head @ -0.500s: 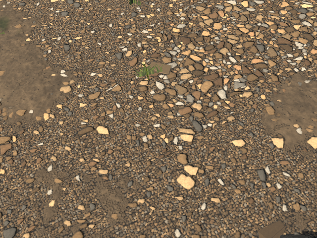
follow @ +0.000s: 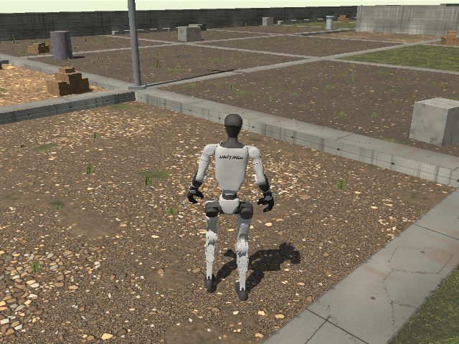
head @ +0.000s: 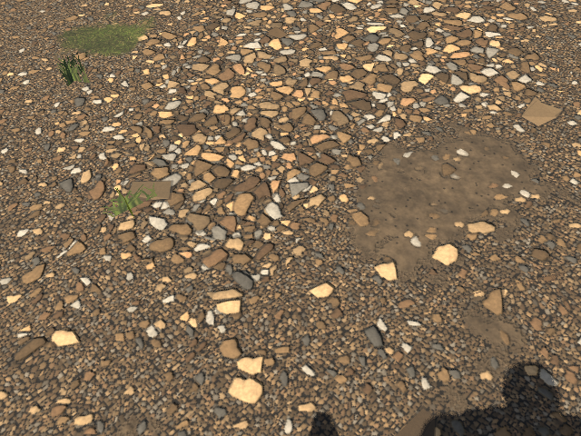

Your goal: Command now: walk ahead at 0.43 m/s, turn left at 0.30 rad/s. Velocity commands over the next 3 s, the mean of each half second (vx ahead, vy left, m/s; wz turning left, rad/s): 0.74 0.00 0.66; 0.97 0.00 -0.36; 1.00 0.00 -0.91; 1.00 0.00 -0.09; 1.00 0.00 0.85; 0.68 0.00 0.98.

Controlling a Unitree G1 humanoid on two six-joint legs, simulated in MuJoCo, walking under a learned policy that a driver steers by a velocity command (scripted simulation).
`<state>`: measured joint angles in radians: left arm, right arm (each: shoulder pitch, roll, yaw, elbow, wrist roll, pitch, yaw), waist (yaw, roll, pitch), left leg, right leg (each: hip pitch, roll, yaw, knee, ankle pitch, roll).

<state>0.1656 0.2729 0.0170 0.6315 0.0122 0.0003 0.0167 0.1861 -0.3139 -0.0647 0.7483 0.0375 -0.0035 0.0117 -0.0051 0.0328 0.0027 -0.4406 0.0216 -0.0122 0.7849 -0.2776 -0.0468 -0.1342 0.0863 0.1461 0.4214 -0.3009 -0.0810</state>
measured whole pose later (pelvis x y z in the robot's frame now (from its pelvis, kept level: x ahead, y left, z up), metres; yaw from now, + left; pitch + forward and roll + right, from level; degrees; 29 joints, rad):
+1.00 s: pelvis +0.73 +0.35 +0.00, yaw +10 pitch -1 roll -2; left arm 0.50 0.26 0.05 0.78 -0.03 -0.07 -0.01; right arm 0.07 -0.27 0.03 0.58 -0.04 -0.15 0.01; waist 0.07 0.02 0.04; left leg -0.68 0.09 -0.18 0.93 -0.17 -0.02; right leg -0.08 0.21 0.15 0.35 -0.22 -0.15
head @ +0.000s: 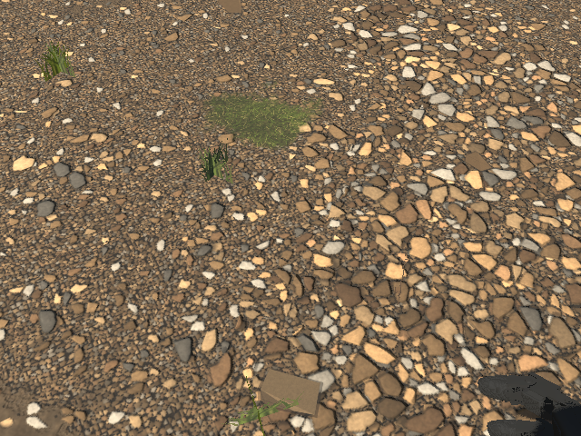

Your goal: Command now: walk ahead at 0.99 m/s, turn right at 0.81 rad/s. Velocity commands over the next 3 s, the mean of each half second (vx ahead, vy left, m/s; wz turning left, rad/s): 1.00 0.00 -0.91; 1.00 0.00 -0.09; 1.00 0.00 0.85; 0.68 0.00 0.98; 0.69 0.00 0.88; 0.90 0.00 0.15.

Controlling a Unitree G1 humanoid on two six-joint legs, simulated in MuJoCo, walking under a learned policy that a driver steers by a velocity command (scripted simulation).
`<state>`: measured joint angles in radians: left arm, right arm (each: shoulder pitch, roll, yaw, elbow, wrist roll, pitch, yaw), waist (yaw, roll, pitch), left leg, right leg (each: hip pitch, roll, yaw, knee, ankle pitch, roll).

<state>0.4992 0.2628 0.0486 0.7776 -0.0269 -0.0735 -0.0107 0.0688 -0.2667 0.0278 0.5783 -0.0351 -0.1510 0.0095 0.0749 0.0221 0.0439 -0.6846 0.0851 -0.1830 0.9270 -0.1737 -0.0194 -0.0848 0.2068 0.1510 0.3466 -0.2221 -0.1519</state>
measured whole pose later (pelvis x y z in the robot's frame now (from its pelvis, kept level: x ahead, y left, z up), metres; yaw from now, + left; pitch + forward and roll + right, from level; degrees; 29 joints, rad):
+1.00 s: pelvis +0.80 -0.23 -0.01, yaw -29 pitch -2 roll -2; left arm 0.40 0.24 0.04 0.81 0.02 -0.13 0.00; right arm 0.20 -0.29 -0.04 0.76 0.04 -0.06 0.03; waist 0.06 0.04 0.03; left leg -0.82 0.11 -0.02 0.83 0.22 0.04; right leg 0.18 0.10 -0.21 0.21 -0.38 -0.07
